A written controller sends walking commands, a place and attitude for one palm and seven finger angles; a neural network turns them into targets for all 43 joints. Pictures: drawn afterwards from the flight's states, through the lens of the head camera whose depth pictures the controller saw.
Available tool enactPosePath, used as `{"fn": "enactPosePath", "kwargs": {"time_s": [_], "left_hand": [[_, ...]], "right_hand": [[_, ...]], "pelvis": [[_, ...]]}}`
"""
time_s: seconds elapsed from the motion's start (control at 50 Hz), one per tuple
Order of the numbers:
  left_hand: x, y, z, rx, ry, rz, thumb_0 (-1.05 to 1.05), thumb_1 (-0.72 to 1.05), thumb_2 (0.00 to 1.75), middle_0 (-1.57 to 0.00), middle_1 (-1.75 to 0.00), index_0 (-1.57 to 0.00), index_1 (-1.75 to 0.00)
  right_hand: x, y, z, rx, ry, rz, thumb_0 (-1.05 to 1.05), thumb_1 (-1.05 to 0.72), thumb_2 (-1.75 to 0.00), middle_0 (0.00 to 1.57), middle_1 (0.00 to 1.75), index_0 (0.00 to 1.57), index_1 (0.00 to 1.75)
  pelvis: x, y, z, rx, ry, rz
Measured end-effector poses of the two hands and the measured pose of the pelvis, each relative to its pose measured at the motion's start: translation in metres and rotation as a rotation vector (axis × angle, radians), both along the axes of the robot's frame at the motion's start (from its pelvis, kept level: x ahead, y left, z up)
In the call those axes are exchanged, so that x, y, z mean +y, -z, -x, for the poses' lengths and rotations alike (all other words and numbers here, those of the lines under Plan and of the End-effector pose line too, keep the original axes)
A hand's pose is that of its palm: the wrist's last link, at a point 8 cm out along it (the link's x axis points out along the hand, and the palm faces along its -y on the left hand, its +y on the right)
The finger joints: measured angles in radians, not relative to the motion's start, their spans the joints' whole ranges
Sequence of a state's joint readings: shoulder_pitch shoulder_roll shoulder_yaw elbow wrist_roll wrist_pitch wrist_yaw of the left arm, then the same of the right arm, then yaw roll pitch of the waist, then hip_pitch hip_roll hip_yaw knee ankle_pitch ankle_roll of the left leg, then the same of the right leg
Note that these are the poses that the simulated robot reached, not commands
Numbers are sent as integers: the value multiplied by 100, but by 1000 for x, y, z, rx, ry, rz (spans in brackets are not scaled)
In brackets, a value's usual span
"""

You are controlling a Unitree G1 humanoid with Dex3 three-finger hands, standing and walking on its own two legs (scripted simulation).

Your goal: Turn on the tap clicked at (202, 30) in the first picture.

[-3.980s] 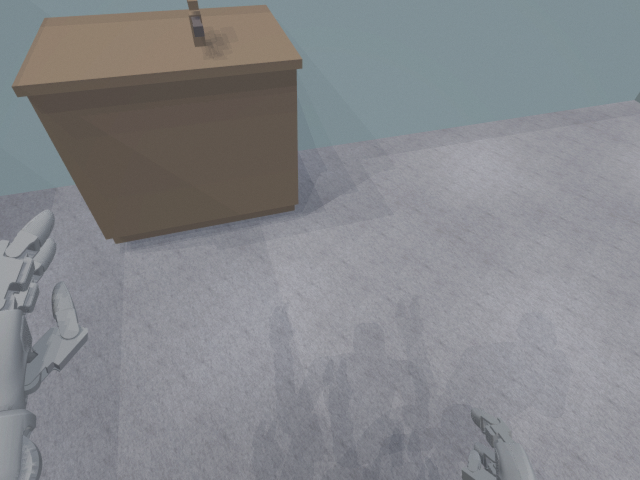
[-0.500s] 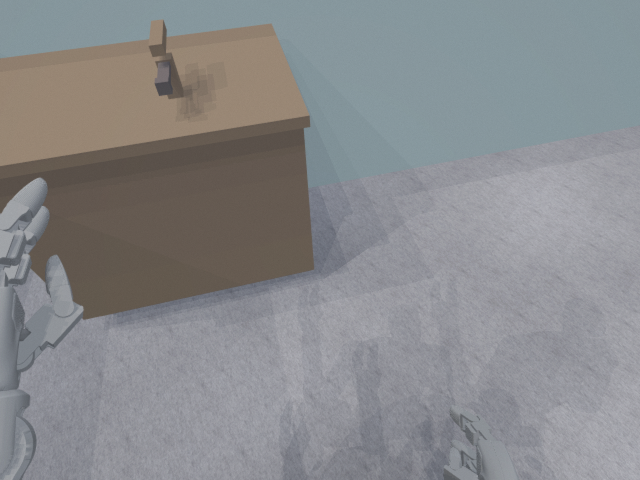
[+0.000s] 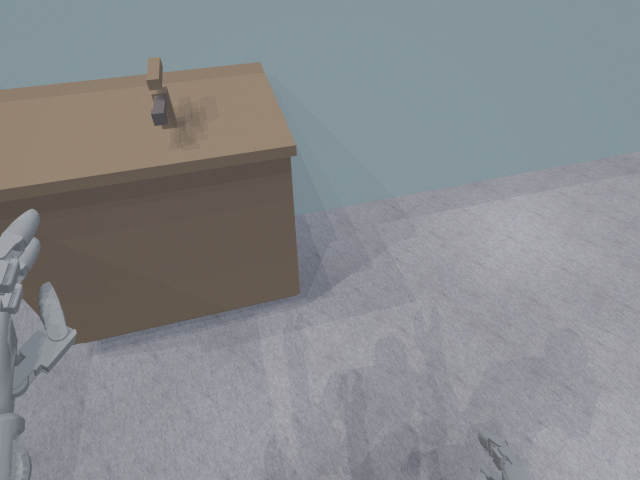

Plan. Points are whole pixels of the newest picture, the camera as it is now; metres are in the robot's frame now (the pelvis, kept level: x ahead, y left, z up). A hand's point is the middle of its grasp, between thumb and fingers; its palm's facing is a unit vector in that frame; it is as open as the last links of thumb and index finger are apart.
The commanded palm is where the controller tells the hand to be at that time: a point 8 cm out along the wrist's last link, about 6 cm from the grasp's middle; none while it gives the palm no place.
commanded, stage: take the last steps up to it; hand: left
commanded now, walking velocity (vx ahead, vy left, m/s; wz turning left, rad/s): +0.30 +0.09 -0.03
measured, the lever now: (159, 116) +0.82 +0.41 +0.05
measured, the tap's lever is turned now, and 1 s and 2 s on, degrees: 0 0 0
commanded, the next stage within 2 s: come to a stop and stand still in 1.60 s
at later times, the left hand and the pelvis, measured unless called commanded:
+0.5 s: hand (100, 246) +0.32 +0.27 +0.17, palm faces +0.41 -0.82 -0.40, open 7.4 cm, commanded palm +0.25 +0.30 +0.18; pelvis +0.09 +0.03 -0.01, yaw -1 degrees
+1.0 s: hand (159, 190) +0.42 +0.24 +0.17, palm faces +0.37 -0.82 -0.43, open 7.4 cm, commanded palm +0.36 +0.29 +0.18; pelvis +0.20 +0.01 +0.00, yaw +0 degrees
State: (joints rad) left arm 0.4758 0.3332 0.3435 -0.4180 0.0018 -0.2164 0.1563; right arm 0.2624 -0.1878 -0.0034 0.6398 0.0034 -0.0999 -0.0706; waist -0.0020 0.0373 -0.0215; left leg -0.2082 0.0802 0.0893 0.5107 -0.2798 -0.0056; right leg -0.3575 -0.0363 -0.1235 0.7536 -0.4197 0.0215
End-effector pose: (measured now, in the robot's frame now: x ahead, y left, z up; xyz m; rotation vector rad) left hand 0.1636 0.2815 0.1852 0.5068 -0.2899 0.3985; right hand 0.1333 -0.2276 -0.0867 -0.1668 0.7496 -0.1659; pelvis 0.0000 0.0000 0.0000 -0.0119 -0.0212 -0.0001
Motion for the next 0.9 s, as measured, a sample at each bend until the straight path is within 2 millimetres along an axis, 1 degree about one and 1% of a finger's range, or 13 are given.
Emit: {"fn": "enactPosePath", "kwargs": {"time_s": [0.08,0.14,0.28,0.38,0.44,0.52,0.56,0.62,0.7,0.76,0.82,0.86,0.9], "left_hand": [[-19,2,-13,-7,18,-48,2,89,89,-20,-30,-21,-30],[-25,5,-25,2,29,-18,2,89,89,-21,-30,-21,-30],[-20,0,-49,58,49,-24,2,88,89,-21,-30,-21,-30],[-1,-2,-70,20,53,-30,2,88,89,-21,-30,-22,-30],[16,2,-89,-38,59,-27,2,88,89,-21,-30,-22,-30],[28,5,-120,-47,56,-8,2,89,89,-21,-30,-21,-30],[26,1,-131,-39,69,-6,2,89,89,-21,-30,-21,-30],[16,-9,-141,-34,107,-22,2,89,89,-20,-30,-21,-30],[6,-18,-153,-5,116,-72,2,89,89,-21,-30,-21,-30],[5,-14,-165,23,72,-103,2,89,89,-21,-30,-21,-30],[2,-3,-178,24,27,-93,1,89,89,-21,-30,-21,-30],[1,3,-188,27,13,-40,2,89,89,-21,-30,-21,-30],[-1,7,-197,36,13,-3,2,89,89,-21,-30,-21,-30]], "right_hand": [[4,21,-15,8,-40,-51,1,-90,-90,20,30,20,30],[0,27,-22,64,-57,-55,1,-90,-90,20,30,21,30],[-18,8,-40,109,-20,7,1,-90,-90,20,30,20,30],[-21,-2,-64,92,-4,84,1,-90,-90,20,30,20,30],[-15,-2,-84,54,22,114,1,-90,-90,20,30,20,30],[8,-4,-109,12,32,66,1,-90,-90,19,30,20,30],[22,-6,-119,-3,23,27,1,-90,-90,19,30,20,30],[38,-7,-131,-12,4,-24,1,-90,-90,20,30,20,30],[48,1,-146,8,-16,-70,1,-90,-90,20,30,20,30],[43,14,-159,30,-26,-91,1,-90,-90,20,30,21,30],[30,32,-175,59,-44,-80,1,-90,-90,20,30,21,30],[18,34,-183,91,-51,-58,1,-90,-90,20,30,21,30],[7,28,-192,108,-45,-29,1,-90,-90,20,30,21,30]], "pelvis": [[-13,13,-6,-1,4,-5],[-15,11,-11,-2,-1,-11],[-10,-4,-37,25,-3,-37],[7,0,-63,20,4,-31],[21,11,-79,6,15,-27],[28,9,-94,7,14,-21],[28,5,-101,16,20,-14],[28,0,-115,30,29,-7],[23,-2,-135,35,32,-4],[13,4,-152,27,24,-10],[6,14,-165,15,8,-8],[6,13,-172,8,8,-14],[6,9,-181,9,5,-20]]}}
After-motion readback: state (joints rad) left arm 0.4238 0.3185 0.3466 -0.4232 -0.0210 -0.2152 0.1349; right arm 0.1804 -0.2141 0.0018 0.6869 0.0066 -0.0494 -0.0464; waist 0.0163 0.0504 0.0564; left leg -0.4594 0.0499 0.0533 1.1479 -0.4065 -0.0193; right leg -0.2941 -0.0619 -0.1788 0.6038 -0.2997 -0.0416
